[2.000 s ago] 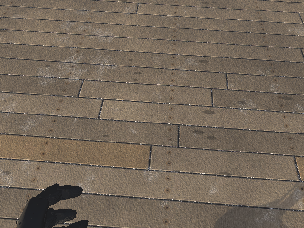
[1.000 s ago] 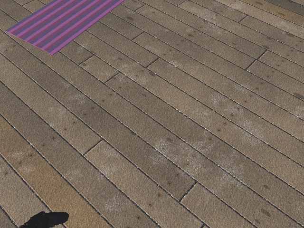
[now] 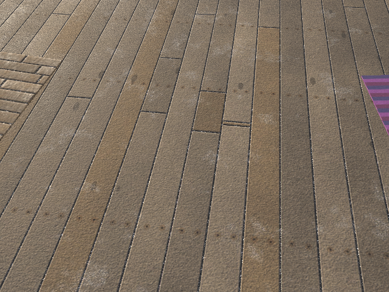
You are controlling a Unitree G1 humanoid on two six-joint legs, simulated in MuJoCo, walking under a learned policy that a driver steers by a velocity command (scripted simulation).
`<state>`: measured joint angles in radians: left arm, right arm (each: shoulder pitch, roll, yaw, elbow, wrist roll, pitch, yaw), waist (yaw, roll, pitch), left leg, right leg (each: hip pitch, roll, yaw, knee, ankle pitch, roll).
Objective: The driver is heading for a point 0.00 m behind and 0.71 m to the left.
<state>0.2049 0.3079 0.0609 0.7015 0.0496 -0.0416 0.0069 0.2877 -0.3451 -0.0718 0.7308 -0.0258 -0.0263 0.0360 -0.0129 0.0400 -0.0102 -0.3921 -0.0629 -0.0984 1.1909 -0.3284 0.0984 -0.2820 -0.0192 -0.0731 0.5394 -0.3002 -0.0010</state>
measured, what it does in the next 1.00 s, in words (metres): walks ahead, turning left: left foot, then right foot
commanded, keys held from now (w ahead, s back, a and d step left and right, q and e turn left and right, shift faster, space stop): w+q+shift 1.00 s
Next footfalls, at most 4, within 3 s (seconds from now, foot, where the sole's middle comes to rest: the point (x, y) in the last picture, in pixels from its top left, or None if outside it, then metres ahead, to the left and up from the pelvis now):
0.34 left None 0.42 0.09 -0.77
0.72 right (169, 194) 0.88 0.15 -0.77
1.18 left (60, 180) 0.96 0.60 -0.77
1.56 right None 1.23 0.97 -0.77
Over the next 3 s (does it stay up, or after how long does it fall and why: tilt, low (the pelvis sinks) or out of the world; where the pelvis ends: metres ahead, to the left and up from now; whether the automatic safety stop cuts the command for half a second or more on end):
stays up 0.71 1.71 0.00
